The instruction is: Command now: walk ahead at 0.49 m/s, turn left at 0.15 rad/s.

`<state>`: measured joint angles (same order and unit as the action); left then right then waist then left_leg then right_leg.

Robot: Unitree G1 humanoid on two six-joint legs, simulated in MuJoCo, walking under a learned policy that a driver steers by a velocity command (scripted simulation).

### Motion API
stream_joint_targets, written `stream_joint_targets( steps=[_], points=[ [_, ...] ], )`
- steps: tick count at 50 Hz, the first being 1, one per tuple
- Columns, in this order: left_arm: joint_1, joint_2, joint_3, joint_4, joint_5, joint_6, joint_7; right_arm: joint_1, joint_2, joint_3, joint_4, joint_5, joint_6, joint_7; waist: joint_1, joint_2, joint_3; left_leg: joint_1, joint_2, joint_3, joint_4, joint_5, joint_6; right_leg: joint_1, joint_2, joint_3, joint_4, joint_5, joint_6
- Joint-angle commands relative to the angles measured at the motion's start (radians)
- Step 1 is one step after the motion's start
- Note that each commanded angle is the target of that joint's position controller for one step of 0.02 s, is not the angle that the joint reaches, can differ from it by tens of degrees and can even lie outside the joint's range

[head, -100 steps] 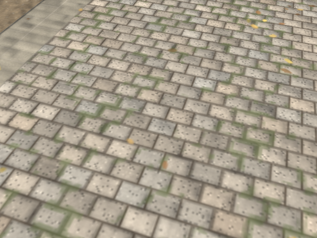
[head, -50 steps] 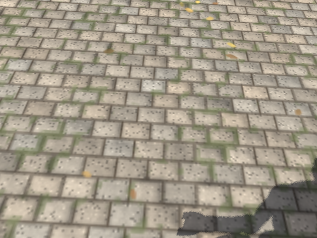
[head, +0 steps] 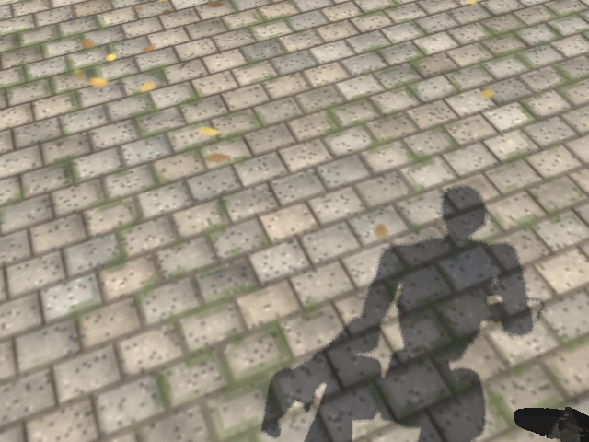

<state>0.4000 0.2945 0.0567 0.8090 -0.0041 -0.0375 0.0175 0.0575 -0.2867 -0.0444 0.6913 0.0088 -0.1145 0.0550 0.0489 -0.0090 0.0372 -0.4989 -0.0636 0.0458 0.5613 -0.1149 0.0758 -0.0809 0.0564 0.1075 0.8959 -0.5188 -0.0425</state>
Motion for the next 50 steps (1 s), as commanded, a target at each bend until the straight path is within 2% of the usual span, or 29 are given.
stream_joint_targets(
  steps=[1, 2, 3, 4, 6, 8, 12, 15, 18, 19, 20, 21, 22, 23, 24, 25, 26, 28, 32, 37, 40, 42, 44, 45, 46, 47, 48, 49, 50],
  points=[
    [-0.064, 0.150, 0.017, -0.128, -0.030, -0.057, -0.018, 0.260, -0.135, -0.047, 0.008, 0.020, 0.011, -0.010, -0.141, 0.123, -0.195, 0.735, 0.359, -0.680, -0.275, -0.255, 0.229, -0.658, -0.056, 0.038, 0.466, 0.069, 0.007],
    [-0.136, 0.138, 0.010, -0.145, -0.018, -0.072, -0.018, 0.213, -0.134, -0.044, -0.006, 0.005, 0.017, -0.015, -0.121, 0.013, -0.110, 0.579, 0.321, -0.592, -0.300, -0.143, 0.212, -0.633, -0.088, 0.018, 0.405, 0.130, 0.002],
    [-0.149, 0.127, 0.013, -0.151, -0.002, -0.080, -0.018, 0.186, -0.131, -0.043, -0.015, -0.005, 0.018, -0.018, -0.086, -0.013, -0.066, 0.478, 0.290, -0.531, -0.316, -0.036, 0.210, -0.600, -0.116, 0.010, 0.335, 0.170, 0.007],
    [-0.128, 0.116, 0.014, -0.151, 0.006, -0.080, -0.018, 0.176, -0.122, -0.039, -0.022, -0.017, 0.017, -0.023, -0.054, 0.013, -0.069, 0.420, 0.261, -0.494, -0.337, 0.028, 0.209, -0.547, -0.136, 0.013, 0.289, 0.195, 0.013],
    [-0.101, 0.090, 0.008, -0.150, 0.015, -0.071, -0.016, 0.170, -0.116, -0.038, -0.023, -0.005, 0.017, -0.030, -0.026, 0.058, -0.065, 0.351, 0.234, -0.433, -0.368, 0.086, 0.222, -0.513, -0.147, -0.007, 0.192, 0.200, 0.041],
    [-0.147, 0.069, -0.001, -0.172, 0.024, -0.061, -0.010, 0.186, -0.139, -0.045, -0.016, 0.005, 0.017, -0.040, -0.031, 0.067, -0.037, 0.267, 0.220, -0.373, -0.389, 0.117, 0.226, -0.503, -0.144, -0.035, 0.070, 0.231, 0.076],
    [-0.316, 0.039, -0.017, -0.211, 0.017, -0.070, -0.015, 0.241, -0.175, -0.059, -0.002, 0.015, 0.034, -0.059, -0.094, 0.071, -0.015, 0.177, 0.157, -0.296, -0.372, 0.057, 0.162, -0.402, -0.094, -0.052, -0.230, 0.528, 0.106],
    [-0.384, 0.061, -0.009, -0.230, 0.000, -0.079, -0.025, 0.302, -0.176, -0.061, 0.012, 0.024, 0.050, -0.065, -0.118, 0.084, -0.029, 0.218, 0.173, -0.347, -0.319, -0.012, 0.138, -0.347, -0.062, -0.035, -0.333, 0.582, 0.111],
    [-0.370, 0.103, 0.013, -0.234, -0.009, -0.089, -0.030, 0.307, -0.169, -0.063, 0.008, 0.022, 0.062, -0.069, -0.088, 0.113, -0.043, 0.291, 0.202, -0.436, -0.227, -0.069, 0.103, -0.286, -0.060, -0.016, -0.400, 0.487, 0.080],
    [-0.322, 0.112, 0.022, -0.223, -0.010, -0.093, -0.029, 0.296, -0.157, -0.060, 0.002, 0.021, 0.066, -0.069, -0.055, 0.121, -0.054, 0.288, 0.190, -0.444, -0.180, -0.068, 0.086, -0.218, -0.062, -0.026, -0.432, 0.462, 0.058],
    [-0.240, 0.135, 0.037, -0.206, -0.005, -0.096, -0.023, 0.295, -0.125, -0.050, -0.004, 0.016, 0.066, -0.067, -0.013, 0.117, -0.096, 0.260, 0.149, -0.421, -0.086, -0.053, 0.056, -0.091, -0.085, -0.024, -0.460, 0.436, 0.027],
    [-0.097, 0.190, 0.054, -0.195, 0.011, -0.098, -0.014, 0.294, -0.056, -0.026, -0.024, 0.002, 0.062, -0.062, 0.050, 0.016, -0.218, 0.161, 0.087, -0.340, 0.184, -0.151, 0.017, 0.130, -0.250, 0.127, -0.461, 0.355, -0.039],
    [-0.016, 0.276, 0.073, -0.167, 0.025, -0.081, -0.015, 0.420, 0.009, -0.004, -0.059, 0.020, 0.051, -0.062, 0.000, -0.282, -0.334, -0.155, -0.037, -0.198, 0.500, -0.486, -0.041, 0.409, -0.471, 0.551, -0.539, 0.174, -0.192],
    [-0.010, 0.211, 0.065, -0.157, 0.010, -0.075, -0.023, 0.422, -0.088, -0.021, -0.047, 0.041, 0.051, -0.066, 0.013, -0.261, -0.290, -0.306, 0.039, -0.204, 0.666, -0.467, -0.056, 0.384, -0.497, 0.700, -0.596, -0.055, -0.214],
    [-0.049, 0.142, 0.046, -0.167, 0.005, -0.073, -0.022, 0.329, -0.149, -0.039, -0.049, 0.035, 0.057, -0.068, 0.037, -0.151, -0.172, -0.336, 0.074, -0.204, 0.720, -0.368, -0.062, 0.286, -0.445, 0.550, -0.609, -0.038, -0.173],
    [-0.098, 0.113, 0.035, -0.168, 0.010, -0.070, -0.022, 0.273, -0.149, -0.042, -0.057, 0.021, 0.064, -0.069, 0.025, -0.088, -0.106, -0.309, 0.104, -0.181, 0.709, -0.289, -0.069, 0.180, -0.397, 0.400, -0.614, 0.108, -0.144],
    [-0.135, 0.086, 0.026, -0.162, 0.014, -0.067, -0.022, 0.242, -0.138, -0.045, -0.067, 0.012, 0.067, -0.066, 0.007, -0.082, -0.060, -0.284, 0.127, -0.180, 0.669, -0.237, -0.075, 0.099, -0.352, 0.298, -0.635, 0.224, -0.132],
    [-0.161, 0.072, 0.022, -0.149, 0.019, -0.071, -0.020, 0.235, -0.104, -0.044, -0.079, 0.020, 0.078, -0.053, -0.022, -0.119, -0.027, -0.219, 0.161, -0.162, 0.622, -0.183, -0.079, 0.005, -0.306, 0.161, -0.683, 0.344, -0.119],
    [-0.146, 0.111, 0.039, -0.107, 0.011, -0.082, -0.018, 0.177, -0.060, -0.032, -0.110, 0.013, 0.091, -0.045, -0.027, -0.073, -0.007, -0.250, 0.174, -0.149, 0.508, -0.097, -0.099, -0.005, -0.320, 0.026, -0.733, 0.509, -0.150],
    [-0.130, 0.152, 0.047, -0.067, 0.006, -0.070, -0.012, 0.046, -0.040, -0.018, -0.140, 0.013, 0.077, -0.019, 0.015, -0.047, 0.019, -0.203, 0.163, -0.089, 0.236, 0.123, -0.083, 0.027, -0.299, -0.143, -0.739, 0.595, -0.122],
    [-0.085, 0.176, 0.053, -0.036, -0.007, -0.057, -0.010, -0.043, -0.036, -0.013, -0.174, 0.018, 0.073, 0.000, 0.041, -0.040, 0.047, -0.188, 0.148, -0.043, 0.132, 0.123, -0.057, 0.085, -0.316, -0.194, -0.726, 0.620, -0.105],
    [-0.071, 0.192, 0.058, -0.023, -0.016, -0.044, -0.010, -0.071, -0.048, -0.018, -0.196, 0.019, 0.074, 0.010, 0.035, -0.047, 0.052, -0.170, 0.130, -0.014, 0.088, 0.060, -0.028, 0.140, -0.333, -0.224, -0.685, 0.729, -0.089],
    [-0.074, 0.224, 0.067, -0.022, -0.023, -0.031, -0.003, -0.034, -0.082, -0.035, -0.201, 0.013, 0.080, 0.013, -0.008, -0.082, 0.001, -0.058, 0.067, 0.042, 0.070, -0.041, 0.014, 0.175, -0.333, -0.266, -0.559, 1.066, -0.069],
    [-0.076, 0.239, 0.071, -0.023, -0.025, -0.024, 0.001, 0.047, -0.115, -0.053, -0.186, 0.010, 0.084, 0.010, -0.061, -0.092, -0.054, 0.058, 0.026, 0.065, 0.060, -0.077, 0.041, 0.171, -0.326, -0.286, -0.428, 1.216, -0.058],
    [-0.088, 0.233, 0.067, -0.029, -0.029, -0.019, 0.006, 0.206, -0.161, -0.082, -0.146, 0.013, 0.089, 0.000, -0.152, -0.071, -0.138, 0.291, -0.011, 0.067, -0.001, -0.016, 0.080, 0.086, -0.298, -0.314, -0.228, 1.220, -0.031],
    [-0.072, 0.191, 0.049, -0.048, -0.007, -0.026, 0.009, 0.371, -0.231, -0.113, -0.110, 0.018, 0.102, -0.022, -0.221, 0.019, -0.229, 0.606, 0.084, -0.107, -0.012, -0.002, 0.134, -0.164, -0.260, -0.310, 0.069, 0.906, 0.010],
    [0.020, 0.044, 0.002, -0.112, 0.030, -0.051, -0.007, 0.320, -0.340, -0.120, -0.122, 0.022, 0.092, -0.028, -0.080, 0.282, -0.317, 0.904, 0.351, -0.697, -0.105, -0.158, 0.318, -0.607, -0.050, -0.219, 0.417, -0.058, 0.066],
    [-0.086, 0.137, 0.014, -0.123, -0.003, -0.087, -0.022, 0.365, -0.256, -0.098, -0.146, 0.015, 0.078, -0.024, -0.171, 0.168, -0.431, 0.934, 0.400, -0.883, -0.240, -0.290, 0.343, -0.704, -0.049, -0.006, 0.513, -0.073, 0.055],
    [-0.179, 0.173, 0.025, -0.155, -0.037, -0.102, -0.028, 0.333, -0.205, -0.081, -0.127, 0.007, 0.064, -0.021, -0.174, 0.121, -0.273, 0.828, 0.367, -0.729, -0.262, -0.220, 0.290, -0.772, -0.091, -0.009, 0.482, 0.033, 0.041]
  ],
)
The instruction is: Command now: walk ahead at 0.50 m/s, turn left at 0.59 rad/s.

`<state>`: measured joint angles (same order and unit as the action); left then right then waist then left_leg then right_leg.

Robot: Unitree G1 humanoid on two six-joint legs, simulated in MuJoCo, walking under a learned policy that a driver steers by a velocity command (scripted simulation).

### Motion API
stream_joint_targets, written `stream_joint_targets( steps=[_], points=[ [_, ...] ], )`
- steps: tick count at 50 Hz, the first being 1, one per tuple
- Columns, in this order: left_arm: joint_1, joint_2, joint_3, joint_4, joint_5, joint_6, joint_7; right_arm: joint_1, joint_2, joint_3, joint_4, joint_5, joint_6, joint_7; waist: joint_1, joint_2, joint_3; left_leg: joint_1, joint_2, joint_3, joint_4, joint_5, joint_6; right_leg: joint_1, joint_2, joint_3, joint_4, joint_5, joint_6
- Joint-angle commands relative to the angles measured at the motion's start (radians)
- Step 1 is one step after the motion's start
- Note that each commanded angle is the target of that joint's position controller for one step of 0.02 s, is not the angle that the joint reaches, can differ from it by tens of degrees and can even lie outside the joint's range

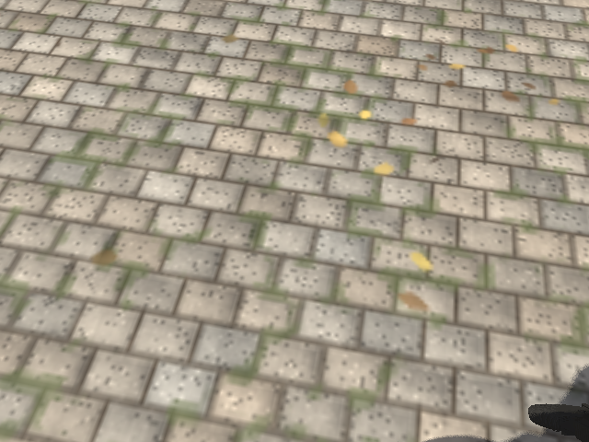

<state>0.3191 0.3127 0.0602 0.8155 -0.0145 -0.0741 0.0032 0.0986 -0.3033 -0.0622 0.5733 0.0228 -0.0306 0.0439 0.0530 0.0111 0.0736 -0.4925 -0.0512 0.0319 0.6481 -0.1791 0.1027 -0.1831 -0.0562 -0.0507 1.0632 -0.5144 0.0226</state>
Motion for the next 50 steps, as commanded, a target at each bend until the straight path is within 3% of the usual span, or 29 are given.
stream_joint_targets(
  steps=[1, 2, 3, 5, 9, 12, 17, 19, 20, 21, 22, 23, 24, 25, 26, 28, 30, 33, 36, 40, 42, 43, 44, 45, 46, 47, 48, 49, 50],
  points=[
    [-0.109, 0.139, 0.014, -0.163, -0.016, -0.073, -0.008, 0.235, -0.167, -0.056, -0.008, -0.003, -0.026, -0.011, -0.131, 0.024, -0.215, 0.668, 0.307, -0.592, -0.350, -0.049, 0.230, -0.630, -0.019, 0.142, 0.226, 0.116, -0.030],
    [-0.106, 0.137, 0.017, -0.151, 0.010, -0.072, -0.001, 0.171, -0.142, -0.048, -0.017, -0.007, -0.027, -0.013, -0.087, -0.001, -0.162, 0.534, 0.268, -0.504, -0.357, 0.069, 0.205, -0.564, -0.046, 0.139, 0.143, 0.160, -0.020],
    [-0.084, 0.143, 0.023, -0.145, 0.021, -0.062, -0.001, 0.132, -0.122, -0.039, -0.030, -0.020, -0.029, -0.016, -0.051, 0.018, -0.143, 0.442, 0.241, -0.451, -0.377, 0.160, 0.198, -0.494, -0.064, 0.147, 0.103, 0.192, -0.013],
    [-0.066, 0.122, 0.020, -0.140, 0.030, -0.040, -0.001, 0.116, -0.124, -0.039, -0.021, -0.020, -0.034, -0.023, -0.026, 0.029, -0.128, 0.341, 0.223, -0.406, -0.408, 0.259, 0.209, -0.439, -0.062, 0.128, 0.040, 0.215, 0.016],
    [-0.190, 0.066, -0.001, -0.173, 0.036, -0.026, -0.001, 0.163, -0.154, -0.048, 0.021, -0.009, -0.032, -0.048, -0.059, 0.035, -0.077, 0.232, 0.157, -0.301, -0.418, 0.258, 0.172, -0.420, -0.026, 0.105, -0.214, 0.427, 0.057],
    [-0.310, 0.045, -0.012, -0.198, 0.025, -0.034, -0.014, 0.211, -0.163, -0.051, 0.047, -0.002, -0.022, -0.057, -0.109, 0.058, -0.066, 0.200, 0.125, -0.289, -0.400, 0.142, 0.125, -0.328, 0.030, 0.097, -0.432, 0.599, 0.054],
    [-0.345, 0.102, 0.012, -0.218, 0.006, -0.050, -0.030, 0.261, -0.155, -0.051, 0.081, 0.007, -0.011, -0.063, -0.105, 0.097, -0.067, 0.321, 0.183, -0.435, -0.290, 0.048, 0.095, -0.270, 0.050, 0.148, -0.559, 0.519, 0.015],
    [-0.256, 0.120, 0.028, -0.199, 0.005, -0.057, -0.026, 0.243, -0.140, -0.049, 0.078, 0.003, -0.004, -0.063, -0.054, 0.122, -0.086, 0.331, 0.171, -0.461, -0.212, 0.079, 0.069, -0.153, 0.055, 0.126, -0.602, 0.452, -0.023],
    [-0.163, 0.146, 0.043, -0.183, 0.015, -0.062, -0.019, 0.244, -0.101, -0.035, 0.073, -0.001, -0.005, -0.060, -0.008, 0.105, -0.152, 0.299, 0.120, -0.425, -0.087, 0.103, 0.037, 0.009, 0.017, 0.142, -0.618, 0.444, -0.060],
    [-0.019, 0.199, 0.057, -0.174, 0.029, -0.062, -0.010, 0.263, -0.037, -0.012, 0.056, -0.018, -0.008, -0.057, 0.042, -0.021, -0.297, 0.178, 0.052, -0.335, 0.198, -0.060, -0.003, 0.263, -0.158, 0.310, -0.604, 0.395, -0.121],
    [0.050, 0.259, 0.073, -0.136, 0.036, -0.047, -0.018, 0.388, -0.008, 0.000, 0.026, 0.018, -0.014, -0.058, -0.018, -0.366, -0.396, -0.166, -0.059, -0.217, 0.499, -0.434, -0.061, 0.525, -0.355, 0.782, -0.720, 0.113, -0.268],
    [0.022, 0.160, 0.052, -0.155, 0.015, -0.043, -0.025, 0.369, -0.114, -0.019, 0.056, 0.024, -0.012, -0.062, 0.003, -0.238, -0.309, -0.277, 0.022, -0.239, 0.624, -0.388, -0.079, 0.475, -0.354, 0.826, -0.767, -0.087, -0.247],
    [-0.014, 0.110, 0.038, -0.161, 0.012, -0.036, -0.019, 0.264, -0.160, -0.034, 0.046, 0.015, -0.006, -0.062, 0.026, -0.151, -0.193, -0.302, 0.052, -0.213, 0.651, -0.293, -0.087, 0.364, -0.314, 0.665, -0.776, -0.038, -0.207],
    [-0.060, 0.095, 0.030, -0.165, 0.021, -0.031, -0.018, 0.218, -0.151, -0.034, 0.039, 0.004, -0.001, -0.064, 0.010, -0.085, -0.133, -0.268, 0.084, -0.185, 0.634, -0.223, -0.095, 0.255, -0.272, 0.540, -0.788, 0.104, -0.189],
    [-0.086, 0.075, 0.025, -0.156, 0.025, -0.028, -0.015, 0.185, -0.137, -0.036, 0.028, -0.004, -0.001, -0.060, -0.004, -0.080, -0.083, -0.252, 0.111, -0.182, 0.592, -0.177, -0.099, 0.176, -0.237, 0.449, -0.808, 0.216, -0.189],
    [-0.087, 0.058, 0.018, -0.136, 0.029, -0.035, -0.014, 0.193, -0.089, -0.030, 0.027, 0.005, 0.003, -0.051, -0.027, -0.122, -0.068, -0.177, 0.138, -0.164, 0.537, -0.137, -0.097, 0.088, -0.186, 0.336, -0.855, 0.312, -0.189],
    [-0.060, 0.067, 0.020, -0.103, 0.021, -0.044, -0.021, 0.179, -0.044, -0.016, 0.026, -0.002, 0.003, -0.050, -0.037, -0.108, -0.057, -0.169, 0.131, -0.151, 0.460, -0.135, -0.099, 0.061, -0.178, 0.292, -0.887, 0.383, -0.224],
    [-0.057, 0.106, 0.028, -0.081, 0.003, -0.037, -0.022, 0.093, -0.023, 0.001, 0.004, -0.022, -0.016, -0.041, -0.035, -0.082, -0.040, -0.187, 0.153, -0.103, 0.254, -0.034, -0.110, 0.074, -0.174, 0.247, -0.915, 0.493, -0.257],
    [-0.026, 0.139, 0.035, -0.062, -0.009, -0.021, -0.018, -0.014, -0.009, 0.013, -0.008, -0.017, -0.042, -0.024, 0.001, -0.079, -0.030, -0.088, 0.122, -0.065, 0.036, 0.101, -0.124, 0.045, -0.135, 0.181, -0.905, 0.546, -0.234],
    [0.050, 0.165, 0.042, -0.028, -0.021, -0.003, -0.012, -0.097, -0.045, 0.003, -0.031, -0.002, -0.061, -0.010, 0.014, -0.103, -0.034, 0.006, 0.084, -0.068, -0.101, 0.133, -0.117, 0.083, -0.171, 0.228, -0.855, 0.525, -0.210],
    [0.045, 0.172, 0.044, -0.022, -0.023, 0.008, -0.006, -0.049, -0.076, -0.011, -0.019, 0.000, -0.068, -0.010, -0.036, -0.114, -0.054, 0.119, 0.075, -0.067, -0.168, 0.120, -0.090, 0.085, -0.181, 0.245, -0.797, 0.531, -0.181],
    [0.042, 0.160, 0.039, -0.021, -0.021, 0.010, -0.004, 0.032, -0.103, -0.027, 0.007, -0.005, -0.068, -0.017, -0.082, -0.106, -0.098, 0.259, 0.061, -0.053, -0.200, 0.114, -0.067, 0.058, -0.149, 0.222, -0.712, 0.605, -0.157],
    [0.041, 0.119, 0.024, -0.027, -0.011, 0.007, -0.004, 0.158, -0.148, -0.049, 0.036, -0.017, -0.068, -0.028, -0.144, -0.083, -0.187, 0.465, 0.114, -0.090, -0.193, 0.115, -0.033, -0.021, -0.090, 0.178, -0.531, 0.591, -0.121],
    [0.043, 0.030, -0.007, -0.064, 0.025, 0.004, -0.004, 0.324, -0.228, -0.068, 0.051, -0.035, -0.060, -0.043, -0.198, 0.091, -0.354, 0.737, 0.342, -0.319, -0.165, 0.115, 0.025, -0.216, -0.002, 0.112, -0.196, 0.260, -0.072],
    [0.150, -0.006, -0.017, -0.084, -0.013, -0.008, -0.001, 0.331, -0.253, -0.069, 0.063, -0.045, -0.050, -0.035, -0.139, 0.333, -0.429, 0.863, 0.489, -0.706, -0.304, -0.153, 0.149, -0.492, 0.082, 0.124, 0.057, -0.096, -0.044],
    [0.103, 0.102, 0.011, -0.066, -0.033, -0.007, 0.002, 0.289, -0.158, -0.046, 0.061, -0.031, -0.052, -0.030, -0.154, 0.193, -0.303, 0.762, 0.448, -0.669, -0.353, -0.283, 0.128, -0.575, 0.028, 0.182, 0.165, -0.041, -0.040],
    [0.037, 0.127, 0.022, -0.081, -0.035, -0.003, 0.000, 0.238, -0.112, -0.031, 0.065, -0.019, -0.055, -0.029, -0.143, 0.155, -0.193, 0.659, 0.413, -0.519, -0.368, -0.248, 0.099, -0.603, -0.003, 0.169, 0.171, 0.050, -0.046],
    [0.016, 0.111, 0.023, -0.077, -0.026, 0.003, 0.003, 0.181, -0.081, -0.020, 0.067, -0.023, -0.059, -0.026, -0.111, 0.103, -0.145, 0.561, 0.369, -0.421, -0.393, -0.144, 0.082, -0.566, -0.035, 0.159, 0.152, 0.126, -0.037],
    [0.004, 0.099, 0.026, -0.079, -0.016, 0.012, 0.001, 0.139, -0.054, -0.014, 0.074, -0.027, -0.063, -0.023, -0.088, 0.105, -0.101, 0.487, 0.335, -0.338, -0.422, -0.056, 0.077, -0.541, -0.057, 0.160, 0.114, 0.179, -0.030]
  ],
)
Over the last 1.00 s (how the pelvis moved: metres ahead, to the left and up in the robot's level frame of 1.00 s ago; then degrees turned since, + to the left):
0.51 0.10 0.00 34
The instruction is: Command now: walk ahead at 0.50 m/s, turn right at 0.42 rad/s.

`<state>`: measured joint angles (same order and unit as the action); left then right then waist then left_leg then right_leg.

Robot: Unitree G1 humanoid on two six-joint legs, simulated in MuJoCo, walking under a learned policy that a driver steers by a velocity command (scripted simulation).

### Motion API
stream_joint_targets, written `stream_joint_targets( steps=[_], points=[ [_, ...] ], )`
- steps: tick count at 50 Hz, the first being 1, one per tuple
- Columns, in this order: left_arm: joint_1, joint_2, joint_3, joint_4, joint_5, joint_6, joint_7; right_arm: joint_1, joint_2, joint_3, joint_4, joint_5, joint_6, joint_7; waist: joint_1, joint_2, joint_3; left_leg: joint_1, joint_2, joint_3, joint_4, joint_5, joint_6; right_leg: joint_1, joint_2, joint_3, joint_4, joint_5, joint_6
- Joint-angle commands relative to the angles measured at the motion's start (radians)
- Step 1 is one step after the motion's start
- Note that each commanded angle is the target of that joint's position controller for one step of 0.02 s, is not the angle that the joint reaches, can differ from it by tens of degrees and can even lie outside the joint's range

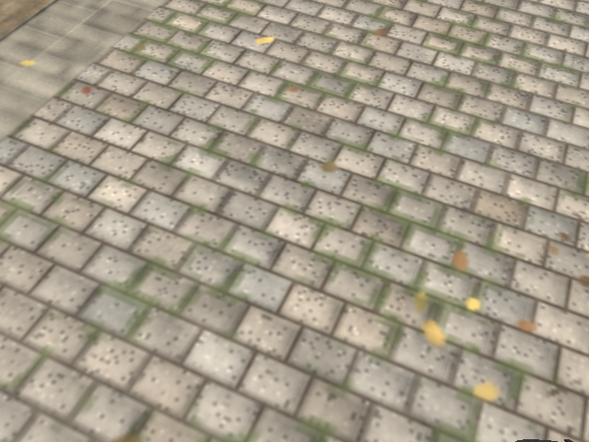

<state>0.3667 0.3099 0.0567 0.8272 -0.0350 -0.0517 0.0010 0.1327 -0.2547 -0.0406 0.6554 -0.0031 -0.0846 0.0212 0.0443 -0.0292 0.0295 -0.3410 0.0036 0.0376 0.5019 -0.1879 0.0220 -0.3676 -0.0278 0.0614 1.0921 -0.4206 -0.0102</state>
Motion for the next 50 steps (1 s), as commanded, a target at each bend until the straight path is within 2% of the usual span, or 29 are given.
stream_joint_targets(
  steps=[1, 4, 8, 11, 15, 17, 18, 19, 20, 21, 22, 23, 24, 25, 26, 27, 29, 31, 34, 37, 40, 42, 43, 44, 45, 46, 47, 48, 50],
  points=[
    [-0.034, 0.082, 0.028, -0.090, 0.003, -0.001, -0.001, 0.082, -0.097, -0.037, 0.000, -0.008, -0.015, -0.001, -0.056, 0.161, -0.041, 0.278, 0.262, -0.277, -0.304, 0.017, 0.151, -0.308, -0.103, 0.049, 0.070, 0.124, 0.010],
    [-0.063, 0.043, 0.024, -0.110, 0.006, 0.021, -0.005, 0.069, -0.112, -0.049, 0.029, -0.010, -0.034, -0.010, -0.037, 0.120, -0.011, 0.227, 0.262, -0.154, -0.354, 0.169, 0.167, -0.311, -0.111, 0.045, 0.031, 0.200, 0.029],
    [-0.155, 0.023, 0.014, -0.149, 0.010, 0.021, -0.020, 0.086, -0.148, -0.062, 0.065, -0.010, -0.031, -0.023, -0.055, 0.088, 0.020, 0.247, 0.251, -0.018, -0.375, 0.239, 0.162, -0.329, -0.105, 0.030, -0.178, 0.371, 0.035],
    [-0.261, 0.012, 0.003, -0.187, 0.014, 0.016, -0.041, 0.119, -0.182, -0.071, 0.088, -0.001, -0.020, -0.030, -0.094, 0.068, 0.050, 0.271, 0.257, 0.058, -0.379, 0.247, 0.148, -0.302, -0.090, -0.027, -0.326, 0.452, 0.016],
    [-0.351, 0.029, 0.005, -0.243, 0.013, 0.020, -0.061, 0.166, -0.215, -0.084, 0.122, 0.022, 0.003, -0.031, -0.112, 0.068, 0.074, 0.388, 0.289, 0.112, -0.325, 0.318, 0.120, -0.309, -0.071, -0.076, -0.430, 0.374, -0.032],
    [-0.332, 0.055, 0.018, -0.258, 0.016, 0.024, -0.065, 0.161, -0.244, -0.092, 0.125, 0.029, 0.017, -0.034, -0.080, 0.094, 0.034, 0.429, 0.291, 0.145, -0.216, 0.602, 0.098, -0.225, -0.017, -0.131, -0.447, 0.277, -0.071],
    [-0.273, 0.079, 0.032, -0.251, 0.016, 0.029, -0.064, 0.156, -0.260, -0.096, 0.124, 0.035, 0.025, -0.036, -0.041, 0.111, -0.015, 0.434, 0.284, 0.162, -0.106, 0.771, 0.086, -0.130, 0.025, -0.163, -0.446, 0.227, -0.095],
    [-0.139, 0.118, 0.058, -0.220, 0.013, 0.032, -0.057, 0.141, -0.260, -0.095, 0.120, 0.040, 0.033, -0.038, 0.040, 0.101, -0.087, 0.390, 0.255, 0.191, 0.080, 0.847, 0.063, 0.053, 0.075, -0.185, -0.494, 0.249, -0.127],
    [0.036, 0.186, 0.094, -0.172, 0.011, 0.041, -0.041, 0.154, -0.233, -0.081, 0.113, 0.030, 0.031, -0.043, 0.119, 0.057, -0.178, 0.210, 0.216, 0.200, 0.341, 0.699, 0.021, 0.348, 0.076, -0.118, -0.525, 0.288, -0.168],
    [0.049, 0.310, 0.116, -0.167, 0.000, 0.043, -0.023, 0.233, -0.093, -0.038, 0.059, -0.019, 0.015, -0.035, 0.028, -0.226, -0.235, -0.242, 0.054, 0.180, 0.721, -0.174, -0.051, 0.680, -0.188, 0.385, -0.582, 0.203, -0.321],
    [0.058, 0.279, 0.097, -0.214, 0.009, 0.021, -0.031, 0.193, -0.115, -0.027, 0.040, 0.000, -0.024, -0.024, 0.053, -0.173, -0.422, -0.394, -0.047, -0.088, 0.895, -0.433, -0.055, 0.787, -0.316, 0.809, -0.766, 0.022, -0.435],
    [0.035, 0.202, 0.075, -0.202, 0.017, 0.004, -0.039, 0.076, -0.191, -0.047, 0.012, 0.042, -0.044, -0.015, 0.087, -0.076, -0.303, -0.488, 0.010, -0.139, 0.899, -0.341, -0.033, 0.724, -0.292, 0.686, -0.811, 0.051, -0.368],
    [-0.006, 0.176, 0.067, -0.198, 0.016, -0.006, -0.038, 0.046, -0.180, -0.040, 0.001, 0.043, -0.057, -0.015, 0.054, -0.043, -0.193, -0.483, 0.050, -0.128, 0.820, -0.251, -0.014, 0.587, -0.250, 0.553, -0.808, 0.122, -0.332],
    [-0.077, 0.145, 0.057, -0.206, 0.017, -0.009, -0.035, 0.049, -0.175, -0.041, 0.016, 0.018, -0.061, -0.024, 0.006, 0.015, -0.128, -0.423, 0.088, -0.128, 0.731, -0.190, -0.016, 0.446, -0.207, 0.448, -0.805, 0.233, -0.298],
    [-0.125, 0.114, 0.046, -0.222, 0.026, -0.010, -0.031, 0.065, -0.186, -0.049, 0.024, 0.001, -0.053, -0.028, -0.031, 0.000, -0.103, -0.347, 0.111, -0.134, 0.667, -0.148, -0.020, 0.343, -0.174, 0.376, -0.820, 0.339, -0.283],
    [-0.154, 0.112, 0.044, -0.238, 0.037, -0.010, -0.027, 0.074, -0.189, -0.053, 0.026, -0.004, -0.040, -0.027, -0.054, -0.018, -0.085, -0.294, 0.112, -0.131, 0.644, -0.130, -0.032, 0.272, -0.160, 0.345, -0.834, 0.470, -0.283],
    [-0.160, 0.131, 0.050, -0.232, 0.037, -0.012, -0.016, 0.087, -0.163, -0.048, 0.030, -0.016, -0.017, -0.031, -0.074, -0.001, -0.076, -0.244, 0.096, -0.105, 0.577, -0.123, -0.069, 0.185, -0.144, 0.257, -0.823, 0.760, -0.289],
    [-0.142, 0.158, 0.059, -0.217, 0.033, -0.004, 0.001, 0.052, -0.131, -0.038, 0.019, -0.021, -0.003, -0.036, -0.071, 0.001, -0.068, -0.224, 0.061, -0.081, 0.463, -0.046, -0.098, 0.125, -0.102, 0.179, -0.801, 0.887, -0.267],
    [-0.115, 0.159, 0.062, -0.199, 0.017, 0.025, 0.022, -0.039, -0.100, -0.023, 0.001, -0.014, 0.003, -0.030, -0.035, -0.048, -0.092, -0.146, 0.001, -0.072, 0.243, 0.150, -0.107, 0.092, -0.037, 0.132, -0.756, 0.823, -0.199],
    [-0.082, 0.159, 0.063, -0.185, 0.014, 0.048, 0.033, -0.115, -0.113, -0.024, -0.018, -0.001, 0.006, -0.016, -0.005, -0.070, -0.104, -0.110, -0.037, -0.095, 0.108, 0.220, -0.102, 0.126, -0.050, 0.206, -0.717, 0.682, -0.169],
    [-0.096, 0.143, 0.061, -0.190, 0.018, 0.058, 0.040, -0.106, -0.157, -0.041, -0.021, -0.004, -0.001, -0.010, -0.022, -0.089, -0.102, -0.094, -0.040, -0.142, 0.017, 0.148, -0.074, 0.206, -0.073, 0.325, -0.629, 0.600, -0.154],
    [-0.146, 0.121, 0.054, -0.211, 0.016, 0.060, 0.042, -0.036, -0.169, -0.051, -0.006, -0.011, -0.014, -0.013, -0.072, -0.098, -0.112, 0.015, -0.016, -0.129, -0.101, 0.240, -0.035, 0.205, -0.032, 0.350, -0.522, 0.530, -0.116],
    [-0.135, 0.072, 0.038, -0.230, 0.028, 0.055, 0.039, 0.010, -0.213, -0.060, -0.009, -0.029, -0.019, -0.022, -0.077, -0.014, -0.196, 0.198, 0.118, -0.223, -0.097, 0.471, 0.023, 0.140, 0.035, 0.292, -0.356, 0.383, -0.073],
    [0.025, 0.016, 0.023, -0.221, 0.040, 0.054, 0.038, 0.014, -0.246, -0.059, -0.022, -0.051, -0.007, -0.031, 0.004, 0.224, -0.279, 0.453, 0.352, -0.469, -0.047, 0.869, 0.167, -0.072, 0.168, 0.182, -0.121, -0.248, -0.008],
    [0.115, 0.099, 0.033, -0.212, 0.023, 0.058, 0.033, 0.059, -0.226, -0.064, 0.000, -0.027, 0.016, -0.027, 0.009, 0.323, -0.352, 0.499, 0.482, -0.701, -0.087, 0.660, 0.286, -0.196, 0.135, 0.126, 0.061, -0.333, 0.032],
    [0.060, 0.177, 0.057, -0.189, 0.013, 0.073, 0.036, 0.019, -0.162, -0.047, -0.024, -0.010, 0.025, -0.028, -0.019, 0.195, -0.267, 0.428, 0.411, -0.613, -0.110, 0.476, 0.259, -0.235, 0.086, 0.126, 0.149, -0.248, 0.068],
    [-0.017, 0.195, 0.067, -0.195, 0.011, 0.092, 0.041, -0.010, -0.130, -0.037, -0.031, -0.013, 0.038, -0.031, -0.034, 0.134, -0.204, 0.355, 0.344, -0.479, -0.119, 0.352, 0.211, -0.253, 0.064, 0.095, 0.175, -0.171, 0.088],
    [-0.049, 0.186, 0.069, -0.199, 0.011, 0.110, 0.046, -0.045, -0.121, -0.030, -0.037, -0.013, 0.050, -0.033, -0.032, 0.116, -0.158, 0.272, 0.298, -0.398, -0.145, 0.265, 0.190, -0.243, 0.045, 0.078, 0.178, -0.125, 0.101],
    [-0.065, 0.135, 0.059, -0.216, 0.010, 0.124, 0.043, -0.083, -0.145, -0.036, -0.030, -0.023, 0.064, -0.042, -0.018, 0.159, -0.089, 0.124, 0.228, -0.262, -0.208, 0.185, 0.181, -0.176, 0.025, 0.023, 0.121, -0.047, 0.106]
  ],
)
Over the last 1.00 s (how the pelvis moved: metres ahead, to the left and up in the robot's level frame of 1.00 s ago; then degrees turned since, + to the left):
0.51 0.09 0.02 14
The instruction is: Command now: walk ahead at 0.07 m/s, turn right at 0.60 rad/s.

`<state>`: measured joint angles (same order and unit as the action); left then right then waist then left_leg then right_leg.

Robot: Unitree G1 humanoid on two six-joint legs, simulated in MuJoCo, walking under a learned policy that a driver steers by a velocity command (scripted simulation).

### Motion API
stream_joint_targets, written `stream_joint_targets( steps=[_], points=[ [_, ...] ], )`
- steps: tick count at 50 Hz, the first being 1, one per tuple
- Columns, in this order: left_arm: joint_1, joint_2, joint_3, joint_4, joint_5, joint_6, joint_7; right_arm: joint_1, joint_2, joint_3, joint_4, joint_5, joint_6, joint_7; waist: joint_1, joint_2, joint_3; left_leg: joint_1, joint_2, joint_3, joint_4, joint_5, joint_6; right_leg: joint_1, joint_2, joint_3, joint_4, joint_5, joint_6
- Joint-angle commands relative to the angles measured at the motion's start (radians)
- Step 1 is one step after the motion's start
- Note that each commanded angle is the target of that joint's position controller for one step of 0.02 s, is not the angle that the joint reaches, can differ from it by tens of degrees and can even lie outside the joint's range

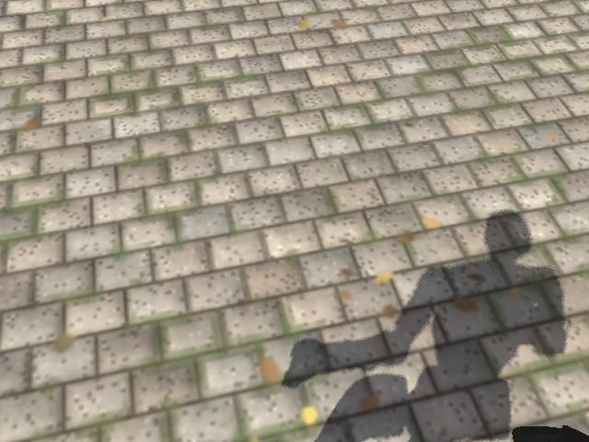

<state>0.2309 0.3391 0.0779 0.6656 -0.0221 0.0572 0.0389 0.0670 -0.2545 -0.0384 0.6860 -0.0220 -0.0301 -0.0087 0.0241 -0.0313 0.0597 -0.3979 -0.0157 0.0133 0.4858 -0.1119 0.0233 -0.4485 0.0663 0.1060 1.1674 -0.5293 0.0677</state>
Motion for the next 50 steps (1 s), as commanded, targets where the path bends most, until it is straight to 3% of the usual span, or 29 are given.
stream_joint_targets(
  steps=[1, 5, 9, 11, 13, 14, 15, 16, 17, 19, 22, 24, 26, 28, 29, 30, 31, 32, 33, 38, 39, 41, 44, 50],
  points=[
    [0.072, 0.079, 0.031, -0.059, -0.003, 0.014, 0.005, -0.016, -0.145, -0.040, -0.055, -0.007, 0.012, -0.015, 0.000, 0.180, -0.120, 0.173, 0.233, -0.194, -0.206, 0.110, 0.185, -0.076, -0.069, -0.046, 0.001, 0.077, 0.029],
    [0.016, 0.048, 0.015, -0.088, 0.010, 0.004, -0.002, 0.003, -0.166, -0.051, -0.034, 0.001, 0.019, -0.023, -0.031, 0.173, -0.170, 0.228, 0.282, -0.141, -0.210, 0.162, 0.228, -0.026, -0.112, -0.065, -0.171, 0.105, 0.018],
    [0.007, 0.049, 0.007, -0.086, 0.016, 0.000, -0.020, 0.002, -0.197, -0.058, -0.014, 0.018, 0.031, -0.008, -0.037, 0.184, -0.173, 0.206, 0.295, -0.115, -0.211, 0.102, 0.228, 0.098, -0.099, -0.101, -0.366, 0.138, -0.018],
    [0.032, 0.050, 0.008, -0.070, 0.019, -0.002, -0.029, -0.002, -0.203, -0.056, 0.002, 0.033, 0.035, -0.002, -0.015, 0.176, -0.163, 0.194, 0.292, -0.108, -0.179, 0.061, 0.206, 0.173, -0.081, -0.123, -0.519, 0.207, -0.047],
    [0.077, 0.061, 0.012, -0.045, 0.027, -0.004, -0.035, 0.034, -0.174, -0.045, 0.036, 0.050, 0.038, 0.002, 0.011, 0.149, -0.149, 0.107, 0.251, -0.066, -0.106, -0.009, 0.122, 0.329, -0.065, -0.119, -0.736, 0.342, -0.102],
    [0.077, 0.114, 0.020, -0.056, 0.034, -0.003, -0.029, 0.075, -0.112, -0.026, 0.045, 0.032, 0.034, 0.011, -0.015, -0.012, -0.154, 0.013, 0.174, 0.019, 0.048, -0.152, 0.022, 0.411, -0.210, 0.080, -0.836, 0.447, -0.156],
    [-0.001, 0.180, 0.025, -0.084, 0.045, -0.002, -0.023, 0.065, -0.072, -0.014, 0.013, 0.001, 0.026, 0.013, -0.053, -0.242, -0.113, -0.108, 0.046, 0.092, 0.143, -0.386, -0.063, 0.329, -0.401, 0.303, -0.876, 0.492, -0.298],
    [-0.012, 0.135, 0.016, -0.091, 0.068, -0.021, -0.026, -0.020, -0.149, -0.034, 0.008, 0.003, 0.028, 0.001, 0.018, -0.169, -0.098, -0.072, 0.065, -0.004, 0.309, -0.442, -0.075, 0.235, -0.405, 0.300, -0.899, 0.441, -0.351],
    [-0.045, 0.102, 0.003, -0.079, 0.073, -0.040, -0.026, -0.002, -0.163, -0.045, 0.020, 0.020, 0.033, 0.000, -0.009, -0.153, -0.087, -0.076, 0.065, -0.027, 0.386, -0.419, -0.074, 0.221, -0.369, 0.242, -0.897, 0.450, -0.335],
    [-0.096, 0.072, -0.005, -0.064, 0.047, -0.064, -0.027, 0.061, -0.159, -0.053, 0.066, 0.014, 0.046, -0.009, -0.032, -0.140, -0.090, -0.086, 0.075, -0.046, 0.428, -0.348, -0.090, 0.261, -0.300, 0.150, -0.863, 0.538, -0.275],
    [-0.112, 0.035, -0.019, -0.041, 0.040, -0.067, -0.026, 0.086, -0.116, -0.040, 0.087, 0.020, 0.046, -0.006, -0.047, -0.105, -0.119, -0.003, 0.076, -0.038, 0.363, -0.296, -0.114, 0.285, -0.254, 0.069, -0.806, 0.761, -0.265],
    [-0.094, 0.042, -0.016, -0.023, 0.038, -0.059, -0.028, 0.052, -0.097, -0.028, 0.083, 0.026, 0.043, -0.003, -0.018, -0.105, -0.127, 0.033, 0.070, -0.024, 0.249, -0.296, -0.116, 0.322, -0.256, 0.080, -0.781, 0.793, -0.275],
    [-0.091, 0.043, -0.016, -0.004, 0.034, -0.052, -0.028, 0.058, -0.105, -0.025, 0.090, 0.032, 0.044, -0.002, -0.014, -0.105, -0.136, 0.084, 0.064, -0.018, 0.126, -0.254, -0.112, 0.340, -0.267, 0.111, -0.768, 0.785, -0.284],
    [-0.094, 0.030, -0.021, 0.019, 0.021, -0.050, -0.029, 0.099, -0.106, -0.019, 0.113, 0.021, 0.040, 0.000, -0.046, -0.077, -0.129, 0.212, 0.063, -0.019, -0.114, -0.003, -0.087, 0.303, -0.238, 0.106, -0.762, 0.683, -0.237],
    [-0.065, 0.020, -0.025, 0.033, 0.027, -0.058, -0.031, 0.107, -0.143, -0.023, 0.117, 0.007, 0.039, -0.003, -0.033, -0.035, -0.141, 0.292, 0.104, -0.070, -0.122, 0.146, -0.067, 0.266, -0.209, 0.099, -0.763, 0.579, -0.192],
    [-0.034, 0.026, -0.022, 0.039, 0.042, -0.068, -0.038, 0.108, -0.208, -0.036, 0.120, 0.007, 0.041, -0.008, 0.009, 0.062, -0.133, 0.316, 0.142, -0.087, -0.066, 0.240, -0.035, 0.228, -0.151, 0.052, -0.754, 0.468, -0.157],
    [-0.040, 0.023, -0.021, 0.048, 0.043, -0.071, -0.038, 0.093, -0.200, -0.040, 0.139, 0.019, 0.041, -0.004, 0.008, 0.121, -0.120, 0.245, 0.121, -0.066, -0.045, 0.094, -0.003, 0.254, -0.107, 0.001, -0.770, 0.407, -0.125],
    [-0.093, 0.041, -0.019, 0.055, 0.043, -0.069, -0.035, 0.085, -0.151, -0.030, 0.138, 0.018, 0.038, 0.002, -0.027, 0.086, -0.096, 0.205, 0.106, -0.065, -0.068, 0.017, -0.004, 0.273, -0.097, -0.012, -0.747, 0.385, -0.109],
    [-0.116, 0.031, -0.018, 0.054, 0.038, -0.064, -0.029, 0.080, -0.133, -0.024, 0.149, 0.010, 0.033, 0.000, -0.027, 0.085, -0.092, 0.190, 0.105, -0.067, -0.084, -0.005, -0.014, 0.279, -0.098, -0.019, -0.738, 0.389, -0.109],
    [-0.105, 0.012, -0.016, 0.099, 0.036, -0.045, -0.015, 0.087, -0.122, -0.013, 0.193, 0.012, 0.016, -0.009, -0.029, 0.067, -0.062, 0.182, 0.088, -0.055, -0.094, -0.037, -0.035, 0.276, -0.097, -0.019, -0.752, 0.405, -0.111],
    [-0.090, 0.009, -0.015, 0.116, 0.034, -0.044, -0.013, 0.101, -0.119, -0.012, 0.206, 0.014, 0.018, -0.013, -0.030, 0.060, -0.076, 0.185, 0.077, -0.045, -0.098, -0.139, -0.030, 0.278, -0.085, -0.030, -0.755, 0.302, -0.112],
    [-0.075, 0.030, -0.003, 0.134, 0.022, -0.041, -0.009, 0.112, -0.139, -0.019, 0.214, 0.025, 0.022, -0.022, -0.029, 0.051, -0.024, 0.127, 0.058, -0.042, -0.083, -0.430, 0.002, 0.207, -0.062, -0.041, -0.744, -0.020, -0.129],
    [-0.053, 0.020, -0.002, 0.144, 0.011, -0.073, -0.010, 0.126, -0.134, -0.017, 0.207, 0.035, -0.001, -0.028, -0.029, 0.038, 0.061, 0.060, 0.084, -0.096, -0.078, -0.584, 0.047, 0.113, -0.088, 0.002, -0.746, -0.165, -0.161],
    [-0.021, 0.010, 0.000, 0.162, -0.005, -0.147, -0.035, 0.165, -0.127, -0.018, 0.209, 0.050, -0.059, -0.005, -0.028, 0.051, 0.033, 0.110, 0.114, -0.180, -0.071, -0.497, 0.109, 0.124, -0.100, 0.034, -0.706, -0.047, -0.195]
  ],
)
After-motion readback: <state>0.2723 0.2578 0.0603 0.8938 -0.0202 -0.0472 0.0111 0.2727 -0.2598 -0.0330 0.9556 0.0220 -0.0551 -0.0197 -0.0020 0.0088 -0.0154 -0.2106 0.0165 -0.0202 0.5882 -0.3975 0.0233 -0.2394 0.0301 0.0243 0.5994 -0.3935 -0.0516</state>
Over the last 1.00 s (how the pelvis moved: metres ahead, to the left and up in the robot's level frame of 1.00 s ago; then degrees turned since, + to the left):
0.45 -0.11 0.00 -37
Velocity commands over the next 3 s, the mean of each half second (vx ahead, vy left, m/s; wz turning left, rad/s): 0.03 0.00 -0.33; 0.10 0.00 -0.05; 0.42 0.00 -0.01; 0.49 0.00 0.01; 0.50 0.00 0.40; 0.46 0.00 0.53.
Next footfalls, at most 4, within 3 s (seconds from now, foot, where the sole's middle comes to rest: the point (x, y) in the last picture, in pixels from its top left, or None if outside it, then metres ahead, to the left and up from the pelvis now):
0.28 right None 0.05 -0.14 -0.77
0.58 left None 0.07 0.10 -0.77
1.42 left None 0.41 0.11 -0.77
2.02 right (371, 337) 0.70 -0.16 -0.77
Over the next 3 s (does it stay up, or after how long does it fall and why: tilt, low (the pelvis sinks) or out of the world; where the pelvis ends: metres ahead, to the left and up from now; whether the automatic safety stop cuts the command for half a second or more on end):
stays up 1.09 0.03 0.00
